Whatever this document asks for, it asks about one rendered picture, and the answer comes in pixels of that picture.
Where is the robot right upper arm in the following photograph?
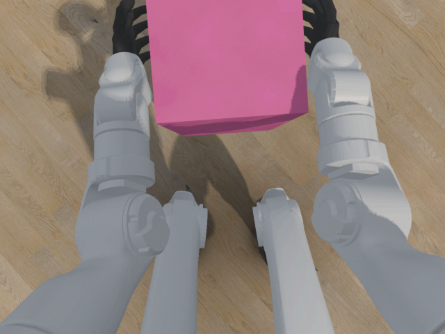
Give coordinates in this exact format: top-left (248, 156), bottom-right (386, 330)
top-left (311, 178), bottom-right (445, 334)

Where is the carton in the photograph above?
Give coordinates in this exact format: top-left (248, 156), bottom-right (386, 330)
top-left (146, 0), bottom-right (309, 136)

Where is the right robot hand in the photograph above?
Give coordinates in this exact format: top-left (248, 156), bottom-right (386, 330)
top-left (302, 0), bottom-right (339, 58)

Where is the robot left forearm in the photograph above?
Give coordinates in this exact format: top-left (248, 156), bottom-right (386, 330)
top-left (75, 52), bottom-right (155, 241)

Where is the right robot shin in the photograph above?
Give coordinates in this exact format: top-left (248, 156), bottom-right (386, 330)
top-left (260, 188), bottom-right (304, 227)

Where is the robot left upper arm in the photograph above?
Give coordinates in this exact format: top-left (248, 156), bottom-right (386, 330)
top-left (0, 192), bottom-right (170, 334)

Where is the left robot hand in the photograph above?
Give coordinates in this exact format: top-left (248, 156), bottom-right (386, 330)
top-left (112, 0), bottom-right (150, 64)

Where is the robot right forearm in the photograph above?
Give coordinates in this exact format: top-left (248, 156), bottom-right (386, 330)
top-left (307, 38), bottom-right (405, 195)

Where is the robot right thigh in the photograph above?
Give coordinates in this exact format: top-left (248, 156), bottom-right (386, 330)
top-left (252, 196), bottom-right (335, 334)

